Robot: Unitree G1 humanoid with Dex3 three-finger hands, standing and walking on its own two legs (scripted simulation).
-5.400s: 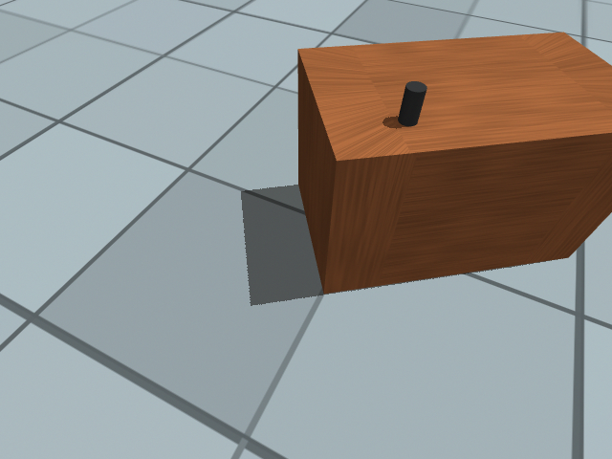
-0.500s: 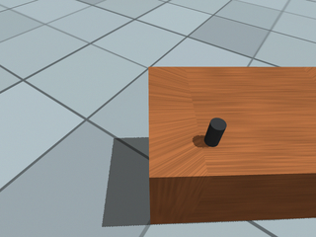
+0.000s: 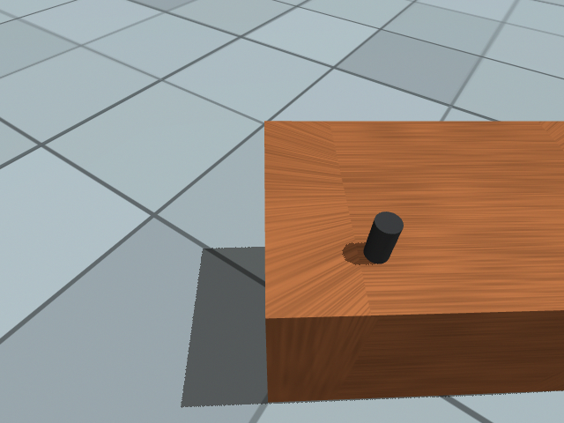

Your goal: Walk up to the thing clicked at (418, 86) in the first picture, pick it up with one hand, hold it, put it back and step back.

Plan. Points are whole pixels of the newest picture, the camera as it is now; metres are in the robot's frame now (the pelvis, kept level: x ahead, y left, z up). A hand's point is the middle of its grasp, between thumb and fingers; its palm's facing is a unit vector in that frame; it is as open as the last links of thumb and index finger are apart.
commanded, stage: stand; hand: right
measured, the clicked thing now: (382, 238) +0.47 -0.19 -0.08
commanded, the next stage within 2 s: rise first in 0.68 s
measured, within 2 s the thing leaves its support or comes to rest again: neither
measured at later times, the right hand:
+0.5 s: hand out of the picture +0.08 -0.25 -0.16, palm faces -0.02 +0.94 -0.34, open 7.4 cm
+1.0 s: hand out of the picture +0.15 -0.25 -0.13, palm faces +0.15 +0.94 -0.32, open 10.5 cm
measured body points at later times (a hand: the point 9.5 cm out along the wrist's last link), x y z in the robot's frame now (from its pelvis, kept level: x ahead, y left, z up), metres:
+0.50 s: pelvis +0.00 +0.00 +0.00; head +0.01 +0.00 +0.45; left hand +0.07 +0.30 -0.14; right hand +0.08 -0.30 -0.13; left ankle +0.03 +0.10 -0.75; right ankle -0.05 -0.13 -0.75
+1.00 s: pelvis -0.02 +0.00 -0.01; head +0.03 +0.00 +0.44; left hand +0.15 +0.28 -0.12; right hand +0.15 -0.29 -0.11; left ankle +0.03 +0.10 -0.75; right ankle -0.05 -0.13 -0.75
